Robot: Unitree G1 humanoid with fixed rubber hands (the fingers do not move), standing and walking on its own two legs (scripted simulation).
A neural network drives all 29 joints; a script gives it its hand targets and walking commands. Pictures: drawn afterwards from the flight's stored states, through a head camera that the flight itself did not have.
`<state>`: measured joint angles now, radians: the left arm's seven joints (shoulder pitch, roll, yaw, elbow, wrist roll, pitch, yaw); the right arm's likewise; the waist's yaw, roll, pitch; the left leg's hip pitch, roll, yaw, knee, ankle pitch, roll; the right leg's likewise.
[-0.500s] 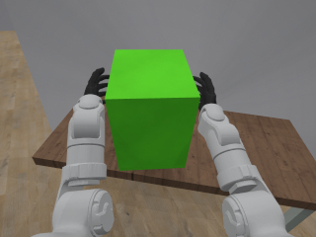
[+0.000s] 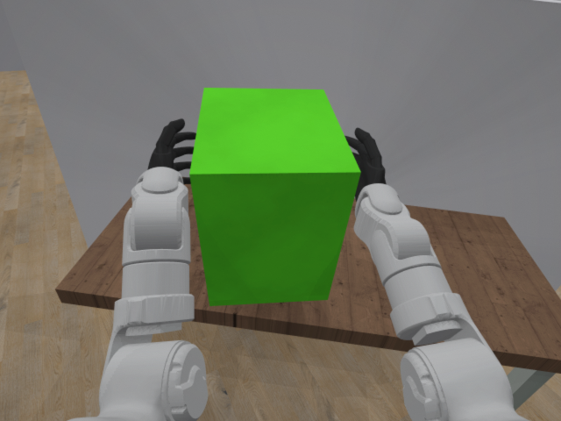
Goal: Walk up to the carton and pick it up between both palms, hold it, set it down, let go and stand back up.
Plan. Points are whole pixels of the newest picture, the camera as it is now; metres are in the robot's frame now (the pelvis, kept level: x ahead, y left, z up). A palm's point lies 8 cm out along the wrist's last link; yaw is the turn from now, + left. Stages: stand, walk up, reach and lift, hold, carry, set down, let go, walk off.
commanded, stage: hold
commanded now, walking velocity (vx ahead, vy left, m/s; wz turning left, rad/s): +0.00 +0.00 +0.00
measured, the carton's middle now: (267, 196) +0.41 +0.00 +0.18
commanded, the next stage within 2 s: none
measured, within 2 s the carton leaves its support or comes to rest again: neither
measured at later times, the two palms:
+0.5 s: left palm (154, 161) +0.37 +0.15 +0.26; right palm (364, 169) +0.37 -0.13 +0.25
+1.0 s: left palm (156, 160) +0.37 +0.14 +0.26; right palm (367, 172) +0.36 -0.13 +0.25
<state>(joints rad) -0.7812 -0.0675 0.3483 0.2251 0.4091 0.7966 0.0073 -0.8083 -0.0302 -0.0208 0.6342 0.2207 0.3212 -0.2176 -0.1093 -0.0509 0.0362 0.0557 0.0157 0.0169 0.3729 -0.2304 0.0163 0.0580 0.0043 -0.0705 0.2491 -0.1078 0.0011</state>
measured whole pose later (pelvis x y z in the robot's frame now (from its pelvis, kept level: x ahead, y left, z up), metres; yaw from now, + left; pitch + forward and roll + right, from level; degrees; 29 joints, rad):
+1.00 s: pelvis +0.00 -0.01 +0.00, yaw +1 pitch -11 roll -1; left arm -0.86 -0.03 0.40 0.27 0.43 0.84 -0.08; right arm -0.87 -0.02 -0.01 0.62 0.25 0.42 -0.29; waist -0.11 -0.03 0.02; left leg 0.05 0.01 -0.01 0.35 -0.21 0.00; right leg 0.05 0.01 -0.08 0.26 -0.12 -0.01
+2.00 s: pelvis +0.00 -0.01 +0.00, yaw +1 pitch -11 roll -1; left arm -0.83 -0.04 0.40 0.23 0.42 0.84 -0.06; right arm -0.86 -0.04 0.01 0.59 0.27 0.44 -0.29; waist -0.09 -0.04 0.00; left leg 0.06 0.01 -0.01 0.35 -0.21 0.00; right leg 0.05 0.01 -0.07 0.26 -0.12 -0.01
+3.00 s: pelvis +0.00 -0.01 +0.00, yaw +2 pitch -11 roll -1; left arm -0.85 -0.03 0.40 0.26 0.44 0.84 -0.08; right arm -0.86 -0.03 0.00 0.60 0.27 0.43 -0.30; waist -0.12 -0.03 0.01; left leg 0.05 0.01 -0.02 0.36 -0.21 0.00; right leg 0.06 0.01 -0.07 0.25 -0.12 -0.01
